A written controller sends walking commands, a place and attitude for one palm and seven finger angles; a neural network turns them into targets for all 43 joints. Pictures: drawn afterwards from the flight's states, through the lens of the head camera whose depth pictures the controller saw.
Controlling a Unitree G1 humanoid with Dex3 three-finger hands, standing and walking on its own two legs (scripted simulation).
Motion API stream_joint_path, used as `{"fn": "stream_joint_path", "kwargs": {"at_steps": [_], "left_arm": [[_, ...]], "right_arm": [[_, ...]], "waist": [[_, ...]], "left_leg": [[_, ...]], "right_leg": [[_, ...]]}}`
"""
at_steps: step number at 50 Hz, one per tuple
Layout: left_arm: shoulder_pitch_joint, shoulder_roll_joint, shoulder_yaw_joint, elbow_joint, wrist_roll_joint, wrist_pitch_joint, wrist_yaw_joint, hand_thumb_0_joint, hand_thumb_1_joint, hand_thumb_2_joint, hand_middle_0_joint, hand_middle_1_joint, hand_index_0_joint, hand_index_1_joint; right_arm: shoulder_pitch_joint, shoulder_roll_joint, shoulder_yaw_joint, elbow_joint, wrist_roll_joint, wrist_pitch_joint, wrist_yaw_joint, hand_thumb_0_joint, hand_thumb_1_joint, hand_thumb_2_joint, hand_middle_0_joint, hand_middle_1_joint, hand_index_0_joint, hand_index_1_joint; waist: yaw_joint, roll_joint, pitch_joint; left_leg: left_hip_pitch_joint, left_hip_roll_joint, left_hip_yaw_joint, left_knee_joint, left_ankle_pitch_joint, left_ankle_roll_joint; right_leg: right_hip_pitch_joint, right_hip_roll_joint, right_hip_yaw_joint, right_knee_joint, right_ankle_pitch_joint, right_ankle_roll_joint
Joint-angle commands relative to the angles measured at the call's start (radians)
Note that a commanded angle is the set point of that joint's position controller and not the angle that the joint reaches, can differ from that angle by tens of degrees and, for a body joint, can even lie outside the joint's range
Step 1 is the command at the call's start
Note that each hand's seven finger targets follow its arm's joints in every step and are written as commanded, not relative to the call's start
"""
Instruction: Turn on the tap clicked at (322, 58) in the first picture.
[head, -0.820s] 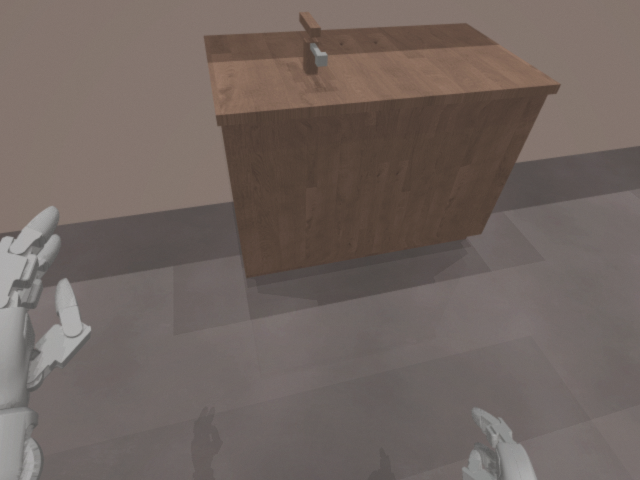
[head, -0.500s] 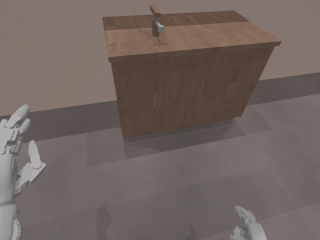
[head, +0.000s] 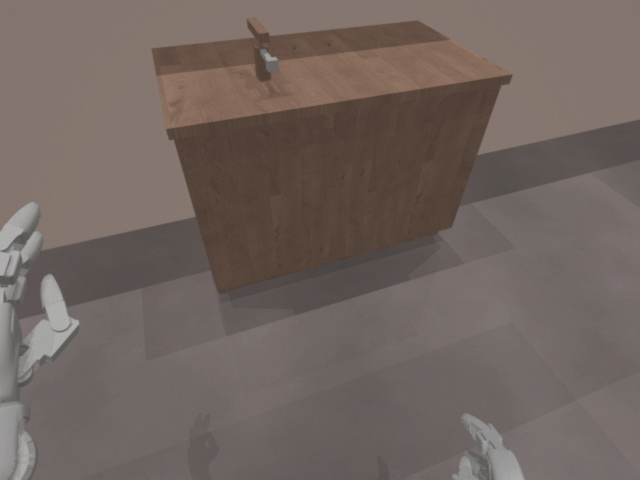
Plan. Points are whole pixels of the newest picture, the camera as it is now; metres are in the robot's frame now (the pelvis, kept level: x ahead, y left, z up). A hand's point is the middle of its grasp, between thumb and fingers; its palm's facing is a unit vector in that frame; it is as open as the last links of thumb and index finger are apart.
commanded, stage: walk to a spot facing it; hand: left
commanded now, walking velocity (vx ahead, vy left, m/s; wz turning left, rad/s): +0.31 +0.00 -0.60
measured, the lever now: (272, 64) +1.05 +0.23 +0.09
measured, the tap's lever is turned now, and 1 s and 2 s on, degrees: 0 0 0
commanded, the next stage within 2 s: turn to face it in 1.02 s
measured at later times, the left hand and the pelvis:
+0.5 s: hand (205, 190) +0.40 +0.19 +0.18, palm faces +0.21 -0.90 -0.39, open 7.4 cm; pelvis +0.12 +0.00 +0.00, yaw -17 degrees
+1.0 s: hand (381, 145) +0.54 -0.04 +0.17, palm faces -0.12 -0.84 -0.53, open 7.4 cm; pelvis +0.23 -0.11 -0.01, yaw -30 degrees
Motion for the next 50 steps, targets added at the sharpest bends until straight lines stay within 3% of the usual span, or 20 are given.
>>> {"fn": "stream_joint_path", "kwargs": {"at_steps": [1,2,3,6,9,16,19,20,22,24,27,30,36,39,41,42,43,44,45,50], "left_arm": [[-0.152,0.18,0.059,-0.208,0.013,-0.064,-0.004,0.0,0.9,0.9,-0.2,-0.3,-0.2,-0.3],[-0.168,0.207,0.082,-0.205,-0.004,-0.06,0.005,0.0,0.9,0.9,-0.2,-0.3,-0.2,-0.3],[-0.203,0.211,0.087,-0.247,-0.007,-0.067,0.013,0.0,0.9,0.9,-0.2,-0.3,-0.2,-0.3],[-0.036,0.234,0.136,-0.242,-0.01,-0.103,0.005,0.0,0.9,0.9,-0.2,-0.3,-0.2,-0.3],[-0.031,0.237,0.159,-0.299,-0.019,-0.129,0.004,0.0,0.9,0.9,-0.2,-0.3,-0.2,-0.3],[0.007,0.209,0.15,-0.287,-0.027,-0.119,0.019,0.0,0.9,0.9,-0.2,-0.3,-0.2,-0.3],[-0.005,0.185,0.126,-0.282,-0.029,-0.109,0.02,0.0,0.9,0.9,-0.2,-0.3,-0.2,-0.3],[-0.016,0.19,0.128,-0.3,-0.027,-0.113,0.018,0.0,0.9,0.9,-0.2,-0.3,-0.2,-0.3],[-0.048,0.192,0.13,-0.329,-0.031,-0.133,0.012,0.0,0.9,0.9,-0.2,-0.3,-0.2,-0.3],[-0.074,0.266,0.166,-0.281,-0.013,-0.139,0.004,0.0,0.9,0.9,-0.2,-0.3,-0.2,-0.3],[-0.16,0.193,0.088,-0.355,-0.006,-0.138,-0.009,0.0,0.9,0.9,-0.2,-0.3,-0.2,-0.3],[-0.105,0.197,0.116,-0.366,0.008,-0.126,-0.007,0.0,0.9,0.9,-0.2,-0.3,-0.2,-0.3],[-0.039,0.195,0.156,-0.238,0.008,-0.119,-0.015,0.0,0.9,0.9,-0.2,-0.3,-0.2,-0.3],[-0.047,0.203,0.152,-0.241,-0.003,-0.114,-0.022,0.0,0.9,0.9,-0.2,-0.3,-0.2,-0.3],[-0.05,0.235,0.158,-0.29,0.007,-0.099,-0.018,0.0,0.9,0.9,-0.2,-0.3,-0.2,-0.3],[-0.072,0.275,0.192,-0.32,0.013,-0.099,-0.012,0.0,0.9,0.9,-0.2,-0.3,-0.2,-0.3],[-0.047,0.343,0.268,-0.343,-0.006,-0.104,0.005,0.0,0.9,0.9,-0.2,-0.3,-0.2,-0.3],[0.021,0.316,0.283,-0.305,-0.001,-0.103,0.014,0.0,0.9,0.9,-0.2,-0.3,-0.2,-0.3],[0.012,0.284,0.233,-0.349,-0.02,-0.1,0.006,0.0,0.9,0.9,-0.2,-0.3,-0.2,-0.3],[0.089,0.301,0.282,-0.47,-0.018,-0.127,0.028,0.0,0.9,0.9,-0.2,-0.3,-0.2,-0.3]], "right_arm": [[-0.108,-0.138,-0.066,-0.144,0.005,-0.039,0.012,0.0,-0.9,-0.9,0.2,0.3,0.2,0.3],[-0.15,-0.14,-0.063,-0.162,0.009,-0.044,0.013,0.0,-0.9,-0.9,0.2,0.3,0.2,0.3],[-0.15,-0.151,-0.072,-0.155,0.006,-0.048,0.018,0.0,-0.9,-0.9,0.2,0.3,0.2,0.3],[-0.117,-0.141,-0.054,-0.132,0.004,-0.01,0.018,0.0,-0.9,-0.9,0.2,0.3,0.2,0.3],[-0.138,-0.126,-0.05,-0.133,0.003,0.019,0.018,0.0,-0.9,-0.9,0.2,0.3,0.2,0.3],[-0.118,-0.126,-0.061,-0.166,0.013,-0.005,0.023,0.0,-0.9,-0.9,0.2,0.3,0.2,0.3],[-0.086,-0.144,-0.075,-0.168,0.02,-0.012,0.014,0.0,-0.9,-0.9,0.2,0.3,0.2,0.3],[-0.065,-0.158,-0.082,-0.171,0.021,-0.014,0.006,0.0,-0.9,-0.9,0.2,0.3,0.2,0.3],[-0.068,-0.185,-0.095,-0.175,0.013,-0.007,-0.002,0.0,-0.9,-0.9,0.2,0.3,0.2,0.3],[-0.111,-0.162,-0.071,-0.153,-0.002,-0.012,0.009,0.0,-0.9,-0.9,0.2,0.3,0.2,0.3],[-0.111,-0.15,-0.068,-0.139,0.004,-0.02,0.02,0.0,-0.9,-0.9,0.2,0.3,0.2,0.3],[-0.101,-0.158,-0.075,-0.145,0.005,-0.026,0.025,0.0,-0.9,-0.9,0.2,0.3,0.2,0.3],[-0.091,-0.144,-0.086,-0.152,0.0,-0.029,0.033,0.0,-0.9,-0.9,0.2,0.3,0.2,0.3],[-0.069,-0.137,-0.091,-0.156,0.009,-0.032,0.029,0.0,-0.9,-0.9,0.2,0.3,0.2,0.3],[-0.063,-0.118,-0.088,-0.155,0.032,-0.038,0.039,0.0,-0.9,-0.9,0.2,0.3,0.2,0.3],[-0.069,-0.093,-0.086,-0.164,0.032,-0.035,0.042,0.0,-0.9,-0.9,0.2,0.3,0.2,0.3],[-0.101,-0.102,-0.08,-0.174,0.024,-0.036,0.034,0.0,-0.9,-0.9,0.2,0.3,0.2,0.3],[-0.135,-0.096,-0.071,-0.162,0.011,-0.03,0.037,0.0,-0.9,-0.9,0.2,0.3,0.2,0.3],[-0.092,-0.119,-0.084,-0.136,0.017,-0.014,0.05,0.0,-0.9,-0.9,0.2,0.3,0.2,0.3],[-0.172,-0.129,-0.07,-0.126,0.015,0.038,0.04,0.0,-0.9,-0.9,0.2,0.3,0.2,0.3]], "waist": [[-0.013,-0.175,-0.004],[0.0,-0.335,0.013],[-0.02,-0.249,0.01],[-0.026,-0.042,0.03],[-0.032,-0.052,-0.051],[-0.004,-0.132,-0.104],[-0.031,-0.093,-0.124],[-0.049,-0.042,-0.147],[-0.051,0.272,-0.187],[-0.032,0.224,-0.103],[-0.043,0.162,0.051],[-0.028,0.215,0.047],[-0.046,0.249,0.044],[-0.033,0.206,-0.055],[-0.001,0.016,-0.162],[-0.012,-0.27,-0.207],[-0.014,-0.36,-0.251],[-0.007,-0.175,-0.213],[-0.03,-0.174,-0.243],[-0.056,-0.056,-0.141]], "left_leg": [[-0.309,0.019,0.048,0.293,-0.133,0.026],[-0.496,-0.072,0.007,0.53,-0.28,-0.011],[-0.499,-0.028,-0.124,0.61,-0.191,-0.015],[-0.503,0.014,-0.127,0.625,-0.067,-0.031],[-0.441,0.017,-0.085,0.477,-0.016,-0.037],[-0.217,-0.037,0.033,0.063,0.045,-0.008],[0.042,-0.028,0.057,-0.143,0.164,0.012],[0.232,0.0,0.021,-0.199,0.193,0.042],[0.521,0.392,-0.442,-0.283,0.324,0.212],[0.344,0.441,-0.471,-0.358,0.139,0.251],[0.154,0.392,-0.25,-0.375,0.119,0.216],[0.054,0.308,0.007,-0.375,0.125,0.135],[0.111,0.312,0.15,-0.335,0.326,0.104],[0.178,0.267,0.232,-0.064,0.56,0.084],[0.049,0.187,0.23,0.377,0.549,0.055],[-0.256,0.068,0.172,0.648,-0.002,0.025],[-0.497,-0.012,0.036,0.844,-0.314,-0.002],[-0.497,0.051,-0.089,0.875,-0.286,0.004],[-0.5,0.062,-0.125,0.873,-0.202,-0.009],[-0.467,0.073,-0.106,0.72,0.0,-0.024]], "right_leg": [[0.219,-0.22,0.408,-0.322,0.057,-0.141],[0.272,-0.397,0.755,-0.435,0.161,-0.242],[0.254,-0.403,0.752,-0.458,0.101,-0.25],[0.243,-0.313,0.57,-0.399,0.296,-0.256],[0.279,-0.248,0.377,-0.353,0.521,-0.218],[0.251,-0.196,0.364,-0.299,0.532,-0.208],[0.141,-0.145,0.323,-0.18,0.456,-0.144],[0.019,-0.098,0.279,-0.035,0.461,-0.1],[-0.363,0.022,0.092,0.425,-0.148,0.009],[-0.428,-0.052,0.13,0.675,-0.109,0.014],[-0.455,-0.138,0.099,0.659,-0.019,0.026],[-0.308,-0.141,-0.003,0.457,0.091,0.037],[-0.177,-0.097,-0.138,0.139,0.159,0.039],[-0.017,-0.006,-0.222,-0.048,0.167,0.017],[0.27,-0.022,-0.125,-0.183,0.301,-0.031],[0.489,-0.216,0.261,-0.175,0.745,-0.146],[0.587,-0.383,0.57,-0.163,1.094,-0.239],[0.505,-0.431,0.579,-0.178,1.029,-0.252],[0.527,-0.414,0.516,-0.195,0.821,-0.229],[0.262,-0.329,0.219,-0.29,0.595,-0.203]]}}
